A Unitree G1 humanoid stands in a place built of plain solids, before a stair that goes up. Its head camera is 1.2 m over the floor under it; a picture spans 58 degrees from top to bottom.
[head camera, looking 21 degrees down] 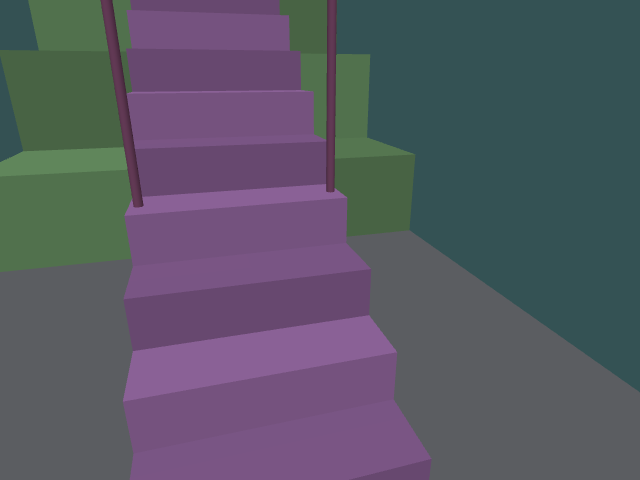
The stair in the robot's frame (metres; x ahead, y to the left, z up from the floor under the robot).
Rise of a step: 0.19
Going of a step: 0.25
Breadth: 0.81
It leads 16 degrees to the left of straight ahead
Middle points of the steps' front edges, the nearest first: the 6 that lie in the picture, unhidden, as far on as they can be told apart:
1.05 0.14 0.37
1.28 0.21 0.56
1.53 0.28 0.75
1.76 0.35 0.93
2.01 0.42 1.12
2.25 0.49 1.31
